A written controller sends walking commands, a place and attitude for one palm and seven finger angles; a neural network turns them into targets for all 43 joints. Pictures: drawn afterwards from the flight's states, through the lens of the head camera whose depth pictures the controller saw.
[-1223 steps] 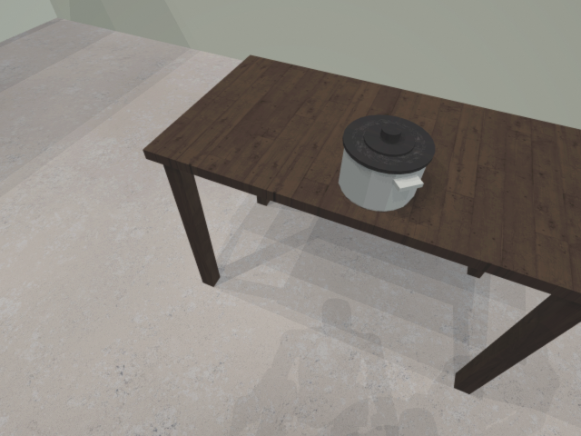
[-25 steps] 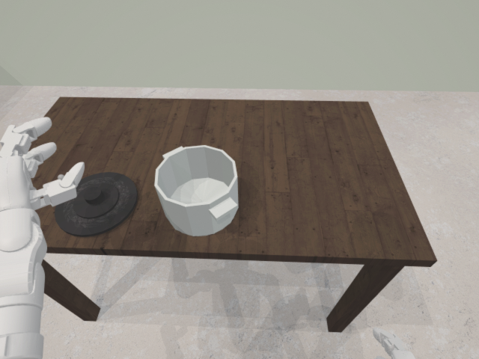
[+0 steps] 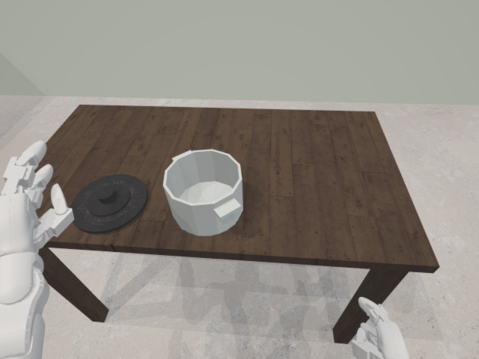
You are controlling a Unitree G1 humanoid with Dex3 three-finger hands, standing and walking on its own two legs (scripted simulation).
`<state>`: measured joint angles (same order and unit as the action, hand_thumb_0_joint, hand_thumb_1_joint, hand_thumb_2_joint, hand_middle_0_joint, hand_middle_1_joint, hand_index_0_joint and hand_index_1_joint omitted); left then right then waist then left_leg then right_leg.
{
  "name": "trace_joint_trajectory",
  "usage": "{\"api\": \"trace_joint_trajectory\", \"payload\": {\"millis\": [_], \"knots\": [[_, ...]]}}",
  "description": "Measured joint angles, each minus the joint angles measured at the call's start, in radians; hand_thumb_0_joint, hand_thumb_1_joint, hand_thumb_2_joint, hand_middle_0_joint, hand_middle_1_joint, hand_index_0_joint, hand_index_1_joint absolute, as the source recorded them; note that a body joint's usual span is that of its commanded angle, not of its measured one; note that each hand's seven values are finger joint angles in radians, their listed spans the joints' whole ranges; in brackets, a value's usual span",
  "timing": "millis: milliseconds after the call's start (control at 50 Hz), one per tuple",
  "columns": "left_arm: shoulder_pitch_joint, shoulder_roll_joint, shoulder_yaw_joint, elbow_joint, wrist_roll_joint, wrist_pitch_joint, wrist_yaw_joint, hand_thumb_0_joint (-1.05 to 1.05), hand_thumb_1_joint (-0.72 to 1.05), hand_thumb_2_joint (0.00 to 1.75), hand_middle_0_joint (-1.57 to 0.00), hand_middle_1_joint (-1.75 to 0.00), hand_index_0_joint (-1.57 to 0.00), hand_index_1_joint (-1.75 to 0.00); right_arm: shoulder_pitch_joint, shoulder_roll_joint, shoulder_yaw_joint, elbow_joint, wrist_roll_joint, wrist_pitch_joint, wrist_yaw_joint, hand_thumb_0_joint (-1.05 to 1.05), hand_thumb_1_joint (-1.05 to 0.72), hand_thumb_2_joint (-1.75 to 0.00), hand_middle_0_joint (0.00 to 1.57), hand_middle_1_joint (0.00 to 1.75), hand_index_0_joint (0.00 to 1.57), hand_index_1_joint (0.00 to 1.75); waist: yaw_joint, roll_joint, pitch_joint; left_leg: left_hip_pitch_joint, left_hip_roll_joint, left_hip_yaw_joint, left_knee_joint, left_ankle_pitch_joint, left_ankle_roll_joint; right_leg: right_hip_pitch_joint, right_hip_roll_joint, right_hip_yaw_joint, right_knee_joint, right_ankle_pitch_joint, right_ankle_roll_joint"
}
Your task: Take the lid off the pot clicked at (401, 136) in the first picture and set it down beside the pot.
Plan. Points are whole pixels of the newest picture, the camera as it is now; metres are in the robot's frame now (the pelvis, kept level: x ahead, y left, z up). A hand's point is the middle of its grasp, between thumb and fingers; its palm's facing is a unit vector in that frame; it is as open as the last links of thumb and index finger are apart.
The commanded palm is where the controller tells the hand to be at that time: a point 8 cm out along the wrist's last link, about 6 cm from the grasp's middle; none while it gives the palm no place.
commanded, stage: draw the hand back to the body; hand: left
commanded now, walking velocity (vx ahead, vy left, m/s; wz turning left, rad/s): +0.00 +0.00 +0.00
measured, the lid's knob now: (106, 194) +0.48 +0.39 -0.06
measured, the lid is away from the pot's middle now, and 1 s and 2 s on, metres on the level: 0.25 0.25 0.25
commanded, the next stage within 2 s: step back with the hand held close in 0.68 s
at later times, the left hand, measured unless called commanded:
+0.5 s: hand (43, 264) +0.19 +0.26 +0.15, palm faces +0.38 -0.86 -0.35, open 7.4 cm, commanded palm +0.12 +0.30 +0.17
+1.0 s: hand (22, 269) +0.18 +0.28 +0.16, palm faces +0.35 -0.84 -0.41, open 7.4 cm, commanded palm +0.11 +0.32 +0.17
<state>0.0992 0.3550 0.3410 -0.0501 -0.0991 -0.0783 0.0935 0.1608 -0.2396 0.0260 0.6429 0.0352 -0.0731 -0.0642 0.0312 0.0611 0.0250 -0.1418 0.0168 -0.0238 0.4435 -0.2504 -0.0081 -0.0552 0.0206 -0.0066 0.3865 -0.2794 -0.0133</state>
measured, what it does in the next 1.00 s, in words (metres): stands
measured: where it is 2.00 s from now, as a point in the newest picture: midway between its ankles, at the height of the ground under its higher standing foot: outside the picture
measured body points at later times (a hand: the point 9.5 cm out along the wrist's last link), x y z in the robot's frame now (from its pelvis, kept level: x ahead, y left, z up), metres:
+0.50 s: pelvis -0.01 +0.02 +0.00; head -0.03 +0.01 +0.45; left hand +0.16 +0.31 +0.17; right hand +0.19 -0.20 -0.08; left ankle +0.00 +0.13 -0.74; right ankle -0.04 -0.11 -0.74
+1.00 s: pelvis -0.02 +0.04 +0.00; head -0.01 +0.04 +0.45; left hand +0.15 +0.32 +0.19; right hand +0.17 -0.19 -0.08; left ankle +0.00 +0.13 -0.74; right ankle -0.04 -0.11 -0.74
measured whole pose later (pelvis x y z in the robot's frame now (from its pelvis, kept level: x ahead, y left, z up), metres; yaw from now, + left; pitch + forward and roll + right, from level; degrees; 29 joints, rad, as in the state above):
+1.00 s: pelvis -0.02 +0.04 +0.00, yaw +0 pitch -1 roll -2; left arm 0.54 0.36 0.37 -0.54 -0.07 -0.19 0.08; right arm 0.16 -0.22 0.01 0.57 0.01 -0.05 -0.04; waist 0.02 0.02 0.04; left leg -0.25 -0.01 -0.01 0.52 -0.25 0.04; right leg -0.14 -0.01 0.00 0.41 -0.25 0.04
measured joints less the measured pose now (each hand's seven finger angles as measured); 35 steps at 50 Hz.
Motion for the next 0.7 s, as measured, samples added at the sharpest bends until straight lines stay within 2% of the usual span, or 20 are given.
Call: {"api": "trace_joint_trajectory", "payload": {"millis": [540, 700], "knots": [[0.403, -0.024, -0.054, -0.393, 0.014, -0.019, -0.002, 0.02, 0.89, 0.90, -0.21, -0.30, -0.21, -0.30, 0.011, 0.025, 0.002, -0.013, -0.024, -0.031, 0.007, 0.02, -0.91, -0.90, 0.20, 0.30, 0.20, 0.30, 0.018, -0.009, -0.016, 0.004, -0.022, 0.014, 0.013, 0.002, 0.028, 0.015, -0.023, 0.011, -0.013, 0.017, 0.029], [0.422, -0.024, -0.058, -0.422, 0.021, -0.014, 0.007, 0.02, 0.89, 0.90, -0.21, -0.30, -0.21, -0.30, 0.005, 0.032, 0.010, -0.015, -0.027, -0.036, -0.001, 0.02, -0.90, -0.90, 0.20, 0.30, 0.20, 0.30, 0.029, -0.010, -0.014, -0.002, -0.029, 0.009, 0.020, 0.003, 0.033, 0.013, -0.029, 0.005, -0.009, 0.017, 0.034]]}}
